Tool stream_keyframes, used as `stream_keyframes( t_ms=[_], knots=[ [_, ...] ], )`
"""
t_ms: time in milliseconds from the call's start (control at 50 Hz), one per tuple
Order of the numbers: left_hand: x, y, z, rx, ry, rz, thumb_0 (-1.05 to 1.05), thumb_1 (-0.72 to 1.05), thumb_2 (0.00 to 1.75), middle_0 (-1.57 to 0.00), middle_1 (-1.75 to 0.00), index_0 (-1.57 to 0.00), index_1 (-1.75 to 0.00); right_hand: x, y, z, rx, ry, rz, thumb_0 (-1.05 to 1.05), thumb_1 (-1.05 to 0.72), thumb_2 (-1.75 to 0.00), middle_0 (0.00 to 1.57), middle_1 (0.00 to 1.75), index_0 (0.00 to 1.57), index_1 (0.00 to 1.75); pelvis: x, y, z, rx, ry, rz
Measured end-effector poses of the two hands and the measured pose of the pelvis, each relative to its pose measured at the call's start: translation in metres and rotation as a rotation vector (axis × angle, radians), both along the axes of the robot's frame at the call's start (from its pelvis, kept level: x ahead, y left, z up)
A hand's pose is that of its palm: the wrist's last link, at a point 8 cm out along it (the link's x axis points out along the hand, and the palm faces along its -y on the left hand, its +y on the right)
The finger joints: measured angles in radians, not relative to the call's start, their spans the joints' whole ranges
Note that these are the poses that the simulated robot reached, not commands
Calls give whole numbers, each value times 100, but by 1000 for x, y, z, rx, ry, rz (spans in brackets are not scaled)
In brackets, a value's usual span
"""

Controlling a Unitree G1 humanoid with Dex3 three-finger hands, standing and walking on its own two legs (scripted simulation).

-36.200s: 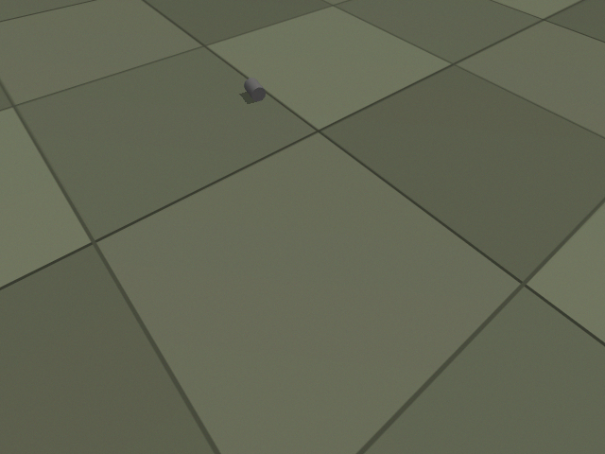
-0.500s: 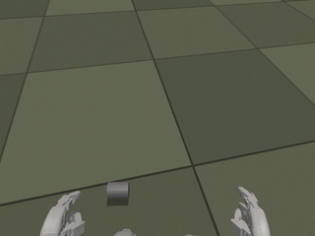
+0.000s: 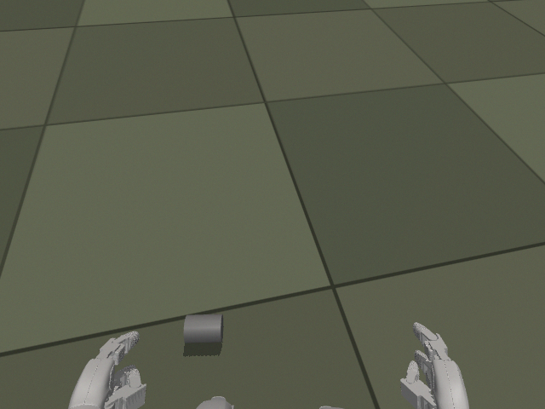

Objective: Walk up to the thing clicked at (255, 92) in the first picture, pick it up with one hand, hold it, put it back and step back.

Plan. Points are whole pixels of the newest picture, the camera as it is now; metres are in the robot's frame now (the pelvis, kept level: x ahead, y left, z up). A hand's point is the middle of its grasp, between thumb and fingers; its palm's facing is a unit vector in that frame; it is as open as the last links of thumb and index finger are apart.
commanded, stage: home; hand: left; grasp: from above
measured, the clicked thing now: (204, 328) +0.46 +0.20 -0.67
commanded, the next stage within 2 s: stand in 0.02 s
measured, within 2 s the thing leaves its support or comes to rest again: neither
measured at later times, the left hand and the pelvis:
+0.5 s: hand out of the picture +0.08 +0.25 -0.11, palm faces +0.04 -0.94 -0.33, open 7.4 cm; pelvis -0.01 +0.01 +0.04, yaw +0 degrees
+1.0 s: hand out of the picture +0.03 +0.25 -0.10, palm faces +0.03 -0.95 -0.33, open 7.3 cm; pelvis -0.01 +0.01 +0.07, yaw +0 degrees
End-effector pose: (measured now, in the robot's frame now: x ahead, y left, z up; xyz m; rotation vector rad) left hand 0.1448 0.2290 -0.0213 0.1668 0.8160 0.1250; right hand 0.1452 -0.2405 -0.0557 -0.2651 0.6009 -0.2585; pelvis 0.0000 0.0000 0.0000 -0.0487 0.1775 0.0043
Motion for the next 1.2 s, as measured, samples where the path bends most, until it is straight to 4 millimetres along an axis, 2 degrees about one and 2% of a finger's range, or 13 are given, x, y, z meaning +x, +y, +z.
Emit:
stream_keyframes(
  t_ms=[120,180,240,360,440,580,700,820,1200],
  knots=[
    [0,0,0,0,6,-3,1,91,90,-20,-30,-20,-30,0,0,0,3,-3,-4,1,-90,-90,20,30,20,30,1,0,0,0,1,0],
    [6,8,-12,75,-30,-40,1,91,90,-20,-30,-21,-30,-3,-2,-12,-33,149,93,1,-90,-90,20,30,20,30,-5,0,6,20,-67,-5],
    [2,22,-26,117,12,-37,1,91,90,-21,-30,-21,-30,-13,-9,-20,-27,300,138,1,-90,-90,20,30,20,30,-8,0,15,38,-110,-6],
    [-29,48,-42,140,152,23,1,91,90,-20,-30,-21,-30,-39,-24,-17,6,426,68,1,-90,-90,20,30,20,30,-9,4,29,49,-158,-4],
    [-55,59,-49,133,250,57,1,91,90,-20,-30,-20,-30,-58,-27,-14,8,492,27,1,-90,-90,20,30,20,30,-7,9,38,44,-181,-5],
    [-96,63,-52,104,390,100,1,91,90,-20,-30,-20,-30,-82,-18,-11,32,583,-12,1,-90,-90,20,30,20,30,-4,16,52,41,-215,-7],
    [-117,63,-49,95,457,115,1,91,90,-20,-30,-20,-30,-90,-11,-9,59,609,-29,1,-90,-90,20,30,20,30,-6,18,60,44,-239,-7],
    [-123,64,-46,99,472,114,1,91,90,-20,-30,-20,-30,-93,-11,-8,71,615,-38,0,-90,-90,20,30,20,30,-9,18,64,45,-253,-6],
    [-117,60,-38,121,459,96,1,91,90,-20,-30,-20,-30,-106,-34,-5,65,639,-58,0,-90,-90,20,30,20,30,-15,7,68,47,-256,-8]
  ],
)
